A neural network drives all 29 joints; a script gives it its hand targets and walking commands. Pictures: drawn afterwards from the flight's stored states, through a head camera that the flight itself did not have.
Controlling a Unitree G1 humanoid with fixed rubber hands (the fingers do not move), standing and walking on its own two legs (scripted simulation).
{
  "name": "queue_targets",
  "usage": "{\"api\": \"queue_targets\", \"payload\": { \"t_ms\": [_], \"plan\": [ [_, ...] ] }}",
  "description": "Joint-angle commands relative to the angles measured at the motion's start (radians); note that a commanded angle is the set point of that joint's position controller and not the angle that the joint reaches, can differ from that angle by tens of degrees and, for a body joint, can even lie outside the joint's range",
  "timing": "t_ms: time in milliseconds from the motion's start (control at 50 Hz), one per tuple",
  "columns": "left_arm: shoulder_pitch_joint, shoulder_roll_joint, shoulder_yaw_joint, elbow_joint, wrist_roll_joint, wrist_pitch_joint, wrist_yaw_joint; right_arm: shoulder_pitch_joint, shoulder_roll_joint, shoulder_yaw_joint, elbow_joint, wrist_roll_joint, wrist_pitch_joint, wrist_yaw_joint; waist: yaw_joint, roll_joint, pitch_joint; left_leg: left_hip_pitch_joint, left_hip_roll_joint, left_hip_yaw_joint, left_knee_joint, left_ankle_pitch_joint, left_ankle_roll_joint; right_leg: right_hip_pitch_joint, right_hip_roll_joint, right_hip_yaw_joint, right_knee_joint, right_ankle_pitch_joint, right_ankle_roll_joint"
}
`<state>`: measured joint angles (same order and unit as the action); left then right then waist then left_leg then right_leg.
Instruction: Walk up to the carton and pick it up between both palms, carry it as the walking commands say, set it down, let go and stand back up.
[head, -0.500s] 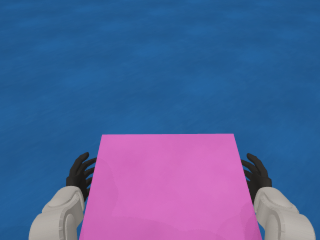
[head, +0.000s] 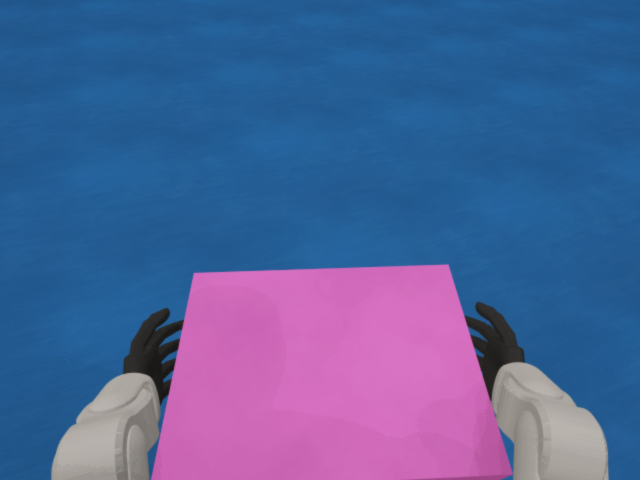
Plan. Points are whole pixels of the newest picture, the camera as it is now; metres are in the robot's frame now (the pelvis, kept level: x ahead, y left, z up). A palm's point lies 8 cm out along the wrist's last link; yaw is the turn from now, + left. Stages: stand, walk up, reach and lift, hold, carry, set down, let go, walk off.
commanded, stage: carry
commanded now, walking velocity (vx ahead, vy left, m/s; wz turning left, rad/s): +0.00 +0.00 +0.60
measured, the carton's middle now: (325, 402) +0.25 +0.01 -0.03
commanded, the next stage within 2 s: none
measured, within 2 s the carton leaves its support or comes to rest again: neither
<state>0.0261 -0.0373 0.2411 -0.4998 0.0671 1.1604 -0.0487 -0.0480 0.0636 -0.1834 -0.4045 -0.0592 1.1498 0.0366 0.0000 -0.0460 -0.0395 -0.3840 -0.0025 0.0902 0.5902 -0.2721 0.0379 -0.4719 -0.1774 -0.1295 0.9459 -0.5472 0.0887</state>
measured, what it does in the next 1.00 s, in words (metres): walks backwards, turning left: right foot, then left foot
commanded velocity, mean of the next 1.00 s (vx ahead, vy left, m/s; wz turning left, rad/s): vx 0.00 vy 0.00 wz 0.60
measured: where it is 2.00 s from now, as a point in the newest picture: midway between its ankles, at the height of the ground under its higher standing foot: outside the picture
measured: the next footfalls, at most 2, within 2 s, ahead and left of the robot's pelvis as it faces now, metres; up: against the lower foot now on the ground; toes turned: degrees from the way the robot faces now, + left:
right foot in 0.36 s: +0.01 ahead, -0.11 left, +0.00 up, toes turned +8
left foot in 0.78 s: -0.09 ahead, +0.14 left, +0.00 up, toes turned +34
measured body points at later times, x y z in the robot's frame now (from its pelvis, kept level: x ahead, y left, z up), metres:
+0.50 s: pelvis -0.04 -0.02 +0.01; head -0.03 -0.05 +0.46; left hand +0.14 +0.22 +0.09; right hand +0.24 -0.15 +0.07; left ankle -0.06 +0.11 -0.66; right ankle -0.03 -0.12 -0.73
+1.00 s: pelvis -0.11 +0.04 +0.01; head -0.09 +0.07 +0.46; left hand -0.04 +0.35 +0.06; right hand +0.20 +0.04 +0.07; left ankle -0.12 +0.12 -0.73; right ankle -0.04 -0.10 -0.65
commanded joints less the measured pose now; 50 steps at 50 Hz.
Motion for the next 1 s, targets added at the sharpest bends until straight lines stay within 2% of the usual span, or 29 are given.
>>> {"api": "queue_targets", "payload": {
  "t_ms": [0,60,140,240,280,300,320,340,360,380,400,420,440,480,520,620,680,700,720,740,760,780,800,820,840,880,900,940,980],
  "plan": [
    [-0.501,-0.788,-0.891,-0.142,-0.39,-0.008,-0.176,-0.399,0.691,0.739,-0.252,0.335,-0.009,0.174,-0.003,0.223,-0.335,0.391,0.251,-0.302,-0.127,0.63,0.116,-0.199,0.049,0.108,0.178,0.014,-0.001],
    [-0.537,-0.774,-0.911,-0.198,-0.408,-0.03,-0.169,-0.397,0.679,0.754,-0.299,0.35,-0.022,0.171,-0.006,0.171,-0.33,0.339,0.243,-0.322,-0.165,0.476,0.118,-0.155,0.096,0.089,0.117,0.082,-0.002],
    [-0.475,-0.736,-0.9,-0.184,-0.384,-0.024,-0.163,-0.318,0.65,0.751,-0.268,0.324,-0.015,0.163,-0.01,0.195,-0.306,0.263,0.249,-0.388,-0.201,0.371,0.132,-0.074,0.132,0.093,-0.02,0.065,-0.013],
    [-0.454,-0.715,-0.87,-0.122,-0.343,-0.014,-0.165,-0.36,0.642,0.77,-0.238,0.334,-0.003,0.179,-0.012,0.224,-0.269,0.129,0.22,-0.443,-0.265,0.187,0.097,0.079,0.189,0.078,-0.196,0.079,-0.038],
    [-0.454,-0.722,-0.854,-0.095,-0.333,-0.011,-0.169,-0.39,0.651,0.782,-0.223,0.332,0.002,0.182,0.001,0.234,-0.259,0.052,0.192,-0.443,-0.273,0.139,0.06,0.202,0.195,0.087,-0.384,0.097,-0.059],
    [-0.443,-0.735,-0.846,-0.091,-0.336,-0.014,-0.169,-0.412,0.659,0.798,-0.237,0.342,0.001,0.181,0.013,0.209,-0.289,0.009,0.154,-0.389,-0.236,0.14,0.003,0.326,0.172,0.08,-0.546,0.168,-0.067],
    [-0.455,-0.731,-0.842,-0.098,-0.34,-0.013,-0.169,-0.414,0.663,0.804,-0.232,0.34,0.001,0.18,0.016,0.119,-0.3,-0.084,0.102,-0.331,-0.169,0.098,-0.066,0.458,0.085,0.142,-0.632,0.183,-0.082],
    [-0.47,-0.726,-0.837,-0.1,-0.334,-0.012,-0.167,-0.438,0.679,0.821,-0.239,0.353,0.001,0.182,0.017,-0.071,-0.283,-0.208,0.01,-0.213,0.026,-0.024,-0.118,0.539,-0.124,0.346,-0.705,0.213,-0.136],
    [-0.457,-0.722,-0.836,-0.111,-0.335,-0.013,-0.168,-0.455,0.668,0.823,-0.25,0.355,0.002,0.183,0.011,-0.198,-0.257,-0.327,-0.033,-0.112,0.299,-0.235,-0.118,0.503,-0.362,0.475,-0.655,0.522,-0.229],
    [-0.412,-0.721,-0.816,-0.095,-0.318,-0.017,-0.17,-0.494,0.665,0.834,-0.279,0.365,0.004,0.185,0.015,-0.163,-0.232,-0.324,0.043,-0.066,0.462,-0.217,-0.106,0.388,-0.367,0.398,-0.658,0.564,-0.285],
    [-0.458,-0.733,-0.824,-0.13,-0.324,-0.021,-0.165,-0.52,0.683,0.83,-0.268,0.384,0.0,0.191,0.011,-0.031,-0.175,-0.271,0.05,-0.097,0.517,-0.154,-0.096,0.317,-0.279,0.319,-0.634,0.611,-0.252],
    [-0.462,-0.746,-0.813,-0.143,-0.327,-0.016,-0.161,-0.526,0.719,0.841,-0.263,0.405,0.002,0.192,0.007,-0.023,-0.176,-0.24,0.04,-0.094,0.521,-0.112,-0.086,0.333,-0.197,0.216,-0.581,0.728,-0.212],
    [-0.476,-0.731,-0.811,-0.181,-0.327,-0.02,-0.157,-0.52,0.725,0.853,-0.272,0.414,-0.003,0.191,0.003,-0.069,-0.19,-0.241,0.037,-0.076,0.508,-0.08,-0.084,0.359,-0.157,0.138,-0.541,0.803,-0.19],
    [-0.404,-0.684,-0.776,-0.145,-0.295,-0.007,-0.159,-0.518,0.694,0.846,-0.269,0.398,-0.002,0.181,0.006,-0.157,-0.196,-0.259,0.024,-0.031,0.489,-0.069,-0.086,0.417,-0.142,0.075,-0.516,0.831,-0.169],
    [-0.335,-0.66,-0.736,-0.078,-0.266,0.004,-0.163,-0.503,0.657,0.837,-0.245,0.38,0.013,0.173,0.016,-0.212,-0.186,-0.233,0.017,-0.001,0.42,-0.118,-0.082,0.416,-0.145,0.08,-0.501,0.884,-0.179],
    [-0.399,-0.656,-0.766,-0.157,-0.308,-0.002,-0.17,-0.443,0.686,0.812,-0.218,0.363,0.02,0.162,0.024,-0.217,-0.226,-0.192,0.0,0.048,0.236,-0.132,-0.084,0.46,-0.194,0.075,-0.472,0.942,-0.181],
    [-0.438,-0.681,-0.795,-0.197,-0.329,-0.002,-0.171,-0.436,0.708,0.798,-0.224,0.36,0.017,0.156,0.021,-0.221,-0.277,-0.086,-0.021,0.078,0.038,-0.074,-0.075,0.471,-0.192,0.019,-0.423,0.927,-0.13],
    [-0.452,-0.685,-0.803,-0.214,-0.332,-0.003,-0.168,-0.431,0.717,0.801,-0.229,0.363,0.017,0.157,0.011,-0.219,-0.296,-0.013,-0.02,0.083,-0.086,0.012,-0.069,0.463,-0.189,-0.004,-0.385,0.887,-0.102],
    [-0.467,-0.695,-0.826,-0.237,-0.342,-0.005,-0.166,-0.411,0.72,0.798,-0.231,0.36,0.016,0.157,-0.006,-0.145,-0.314,0.114,-0.01,0.058,-0.244,0.167,-0.062,0.408,-0.155,-0.039,-0.299,0.789,-0.054],
    [-0.485,-0.702,-0.841,-0.241,-0.344,-0.007,-0.164,-0.396,0.72,0.8,-0.227,0.354,0.014,0.161,-0.018,-0.025,-0.334,0.307,0.056,-0.033,-0.251,0.265,-0.044,0.218,-0.103,-0.043,-0.186,0.563,-0.017],
    [-0.474,-0.689,-0.848,-0.235,-0.334,-0.005,-0.164,-0.385,0.705,0.786,-0.229,0.345,0.007,0.162,-0.016,0.216,-0.327,0.483,0.252,-0.289,-0.213,0.639,0.027,-0.061,-0.026,-0.04,-0.02,0.079,0.004],
    [-0.48,-0.69,-0.859,-0.229,-0.339,-0.003,-0.166,-0.329,0.694,0.763,-0.202,0.327,0.002,0.158,-0.015,0.334,-0.311,0.539,0.389,-0.472,-0.101,1.051,0.144,-0.214,0.063,-0.002,0.153,-0.157,0.025],
    [-0.5,-0.729,-0.884,-0.216,-0.362,-0.004,-0.17,-0.324,0.707,0.745,-0.211,0.322,-0.007,0.158,-0.017,0.297,-0.337,0.517,0.363,-0.426,-0.062,1.049,0.204,-0.234,0.047,0.077,0.206,-0.151,0.012],
    [-0.442,-0.746,-0.882,-0.155,-0.365,-0.011,-0.182,-0.336,0.691,0.751,-0.23,0.315,-0.006,0.157,-0.015,0.206,-0.323,0.478,0.309,-0.351,-0.082,0.931,0.165,-0.248,0.043,0.103,0.226,-0.103,0.002],
    [-0.467,-0.773,-0.89,-0.167,-0.378,-0.023,-0.183,-0.359,0.694,0.752,-0.257,0.324,-0.011,0.159,-0.012,0.217,-0.352,0.473,0.267,-0.298,-0.086,0.816,0.133,-0.244,0.042,0.115,0.216,-0.045,-0.001],
    [-0.495,-0.779,-0.909,-0.196,-0.389,-0.035,-0.177,-0.363,0.681,0.744,-0.281,0.327,-0.024,0.16,-0.01,0.225,-0.358,0.426,0.243,-0.303,-0.105,0.731,0.122,-0.219,0.072,0.105,0.202,0.051,-0.002],
    [-0.505,-0.777,-0.914,-0.224,-0.398,-0.045,-0.174,-0.369,0.683,0.756,-0.305,0.338,-0.029,0.162,-0.011,0.181,-0.367,0.401,0.232,-0.308,-0.117,0.663,0.119,-0.194,0.085,0.1,0.185,0.066,0.001],
    [-0.502,-0.753,-0.91,-0.237,-0.39,-0.045,-0.167,-0.325,0.671,0.755,-0.285,0.33,-0.024,0.163,-0.014,0.16,-0.345,0.367,0.238,-0.351,-0.144,0.609,0.135,-0.166,0.107,0.101,0.127,0.072,0.003],
    [-0.444,-0.736,-0.896,-0.171,-0.354,-0.035,-0.163,-0.303,0.65,0.746,-0.252,0.319,-0.014,0.165,-0.014,0.178,-0.31,0.339,0.225,-0.379,-0.171,0.526,0.129,-0.153,0.13,0.105,0.08,0.071,-0.004]
  ]
}}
